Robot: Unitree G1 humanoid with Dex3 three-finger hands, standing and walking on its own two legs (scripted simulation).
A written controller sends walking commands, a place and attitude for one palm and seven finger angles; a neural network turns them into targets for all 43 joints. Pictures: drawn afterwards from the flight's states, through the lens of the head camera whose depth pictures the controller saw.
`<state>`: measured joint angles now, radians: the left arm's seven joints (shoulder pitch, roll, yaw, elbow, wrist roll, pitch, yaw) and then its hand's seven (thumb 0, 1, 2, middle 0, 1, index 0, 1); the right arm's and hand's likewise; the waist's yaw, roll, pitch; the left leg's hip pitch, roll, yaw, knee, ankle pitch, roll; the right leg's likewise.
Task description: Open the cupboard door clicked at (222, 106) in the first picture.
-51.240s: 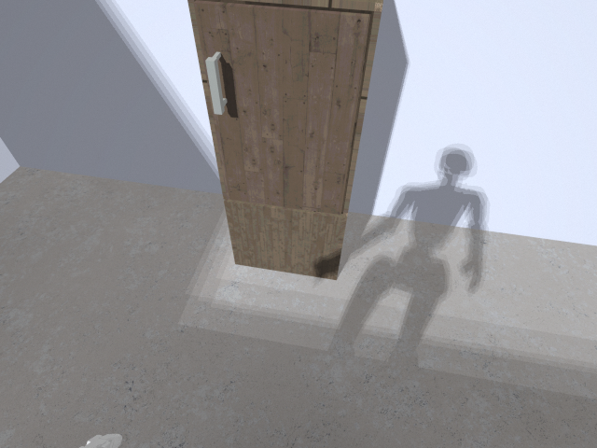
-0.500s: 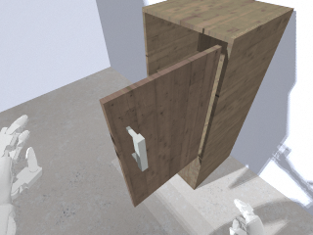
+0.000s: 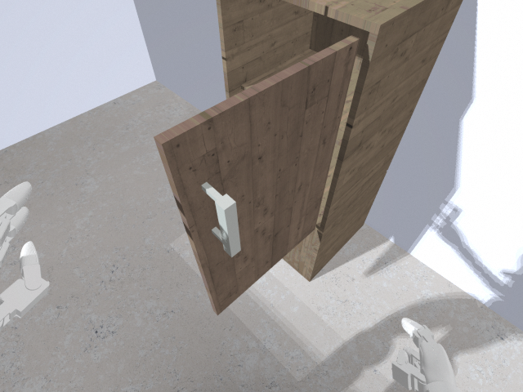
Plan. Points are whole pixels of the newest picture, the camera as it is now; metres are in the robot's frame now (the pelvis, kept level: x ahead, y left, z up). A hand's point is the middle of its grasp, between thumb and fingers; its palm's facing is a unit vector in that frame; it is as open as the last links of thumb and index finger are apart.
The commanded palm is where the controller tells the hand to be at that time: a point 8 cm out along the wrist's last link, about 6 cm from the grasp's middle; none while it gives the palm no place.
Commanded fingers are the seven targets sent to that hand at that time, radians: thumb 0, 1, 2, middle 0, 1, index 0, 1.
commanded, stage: step back with the hand held close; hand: left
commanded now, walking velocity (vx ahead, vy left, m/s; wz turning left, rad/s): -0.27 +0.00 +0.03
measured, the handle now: (221, 220) +0.36 +0.10 +0.06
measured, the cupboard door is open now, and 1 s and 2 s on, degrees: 88 88 88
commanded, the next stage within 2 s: stop stepping back and stand still in 0.60 s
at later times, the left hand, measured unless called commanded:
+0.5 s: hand out of the picture +0.07 +0.32 +0.15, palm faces +0.48 -0.77 -0.42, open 7.4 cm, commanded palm +0.02 +0.35 +0.18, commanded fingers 0.00 0.90 0.90 -0.20 -0.30 -0.20 -0.30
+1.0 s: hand out of the picture -0.06 +0.32 +0.17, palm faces +0.43 -0.78 -0.44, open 7.4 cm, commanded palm -0.08 +0.35 +0.18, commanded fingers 0.00 0.90 0.90 -0.20 -0.30 -0.20 -0.30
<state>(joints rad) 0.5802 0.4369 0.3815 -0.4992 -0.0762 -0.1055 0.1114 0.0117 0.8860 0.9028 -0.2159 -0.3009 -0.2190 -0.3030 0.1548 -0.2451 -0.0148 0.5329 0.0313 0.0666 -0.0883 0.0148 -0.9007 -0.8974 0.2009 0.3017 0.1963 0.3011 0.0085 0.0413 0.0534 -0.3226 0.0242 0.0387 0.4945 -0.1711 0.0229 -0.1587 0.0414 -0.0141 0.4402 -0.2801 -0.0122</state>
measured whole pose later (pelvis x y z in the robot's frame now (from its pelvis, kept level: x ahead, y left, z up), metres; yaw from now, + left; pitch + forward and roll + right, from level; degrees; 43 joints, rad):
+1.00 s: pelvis -0.23 +0.06 -0.01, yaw -1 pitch +0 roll -2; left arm 0.64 0.47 0.44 -0.58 -0.08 -0.16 0.14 0.01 0.88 0.90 -0.22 -0.30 -0.22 -0.30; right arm 0.29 -0.19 0.02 0.68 0.01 -0.06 -0.05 0.01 -0.90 -0.90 0.20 0.30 0.20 0.30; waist 0.04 -0.03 -0.08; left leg -0.49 -0.01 0.04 0.78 -0.25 -0.01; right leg -0.02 0.06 -0.03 0.46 -0.44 -0.04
